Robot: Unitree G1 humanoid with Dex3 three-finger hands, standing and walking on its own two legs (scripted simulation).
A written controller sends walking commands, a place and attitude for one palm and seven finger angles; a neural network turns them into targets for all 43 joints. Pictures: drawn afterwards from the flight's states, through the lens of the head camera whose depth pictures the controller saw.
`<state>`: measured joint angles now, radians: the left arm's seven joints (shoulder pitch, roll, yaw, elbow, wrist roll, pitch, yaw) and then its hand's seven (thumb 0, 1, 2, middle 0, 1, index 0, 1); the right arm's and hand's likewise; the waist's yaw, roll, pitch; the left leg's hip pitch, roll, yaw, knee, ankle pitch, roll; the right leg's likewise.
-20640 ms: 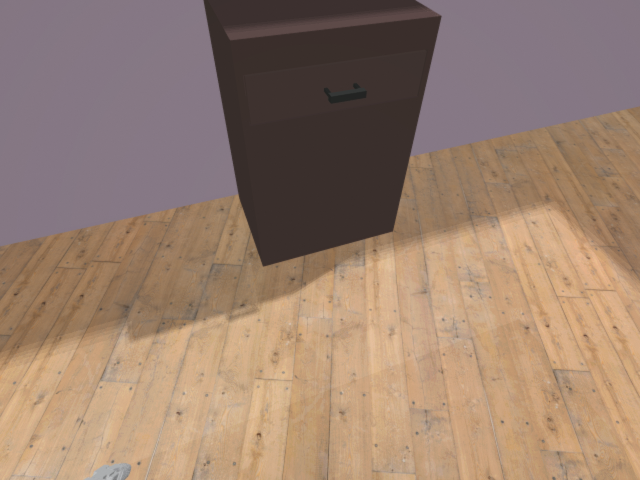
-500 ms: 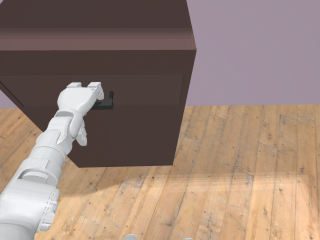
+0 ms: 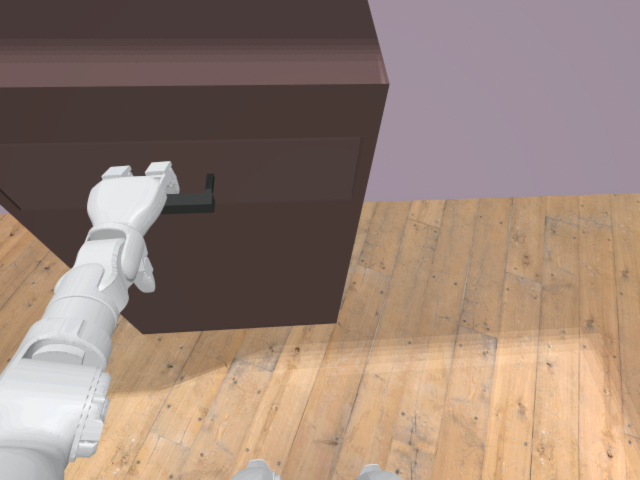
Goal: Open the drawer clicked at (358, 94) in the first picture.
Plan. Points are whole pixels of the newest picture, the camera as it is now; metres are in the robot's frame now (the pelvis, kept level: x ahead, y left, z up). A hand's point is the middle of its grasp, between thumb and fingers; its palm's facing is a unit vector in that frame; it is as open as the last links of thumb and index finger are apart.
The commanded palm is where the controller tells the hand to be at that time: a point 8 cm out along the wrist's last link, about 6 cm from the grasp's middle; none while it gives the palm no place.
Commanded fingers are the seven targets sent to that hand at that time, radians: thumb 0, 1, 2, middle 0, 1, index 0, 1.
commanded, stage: lower the fingers behind the handle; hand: left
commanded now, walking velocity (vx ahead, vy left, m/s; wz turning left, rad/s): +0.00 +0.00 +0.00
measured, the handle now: (177, 192) +0.52 +0.20 -0.01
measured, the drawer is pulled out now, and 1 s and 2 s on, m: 0.00 0.00 0.00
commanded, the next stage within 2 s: close the thumb around the handle in 0.92 s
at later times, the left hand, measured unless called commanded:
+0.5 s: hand (154, 236) +0.46 +0.23 -0.03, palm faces -0.08 -0.05 -1.00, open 14.0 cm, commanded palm +0.44 +0.21 +0.02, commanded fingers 0.00 -0.50 0.30 -0.30 -1.20 -0.30 -1.20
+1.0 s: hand (155, 235) +0.46 +0.23 -0.03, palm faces -0.08 -0.04 -1.00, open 14.0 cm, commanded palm +0.45 +0.22 +0.02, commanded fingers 0.00 -0.50 0.30 -0.30 -1.20 -0.30 -1.20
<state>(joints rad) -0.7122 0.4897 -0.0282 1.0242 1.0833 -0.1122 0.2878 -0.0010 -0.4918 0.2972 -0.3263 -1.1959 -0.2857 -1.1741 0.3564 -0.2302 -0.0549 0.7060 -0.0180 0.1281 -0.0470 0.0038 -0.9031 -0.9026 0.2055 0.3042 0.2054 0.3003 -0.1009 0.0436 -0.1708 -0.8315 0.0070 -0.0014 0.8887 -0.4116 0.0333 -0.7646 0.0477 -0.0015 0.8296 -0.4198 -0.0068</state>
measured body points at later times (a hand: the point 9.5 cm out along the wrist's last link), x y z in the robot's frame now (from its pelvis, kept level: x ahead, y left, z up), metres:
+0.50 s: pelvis -0.02 +0.01 -0.02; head +0.09 +0.02 +0.42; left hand +0.46 +0.23 +0.02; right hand +0.00 -0.26 -0.15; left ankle +0.00 +0.10 -0.69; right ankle -0.02 -0.12 -0.69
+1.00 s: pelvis -0.02 +0.00 -0.03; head +0.10 +0.02 +0.41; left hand +0.46 +0.23 +0.02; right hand -0.01 -0.27 -0.15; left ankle +0.00 +0.10 -0.69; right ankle -0.02 -0.12 -0.69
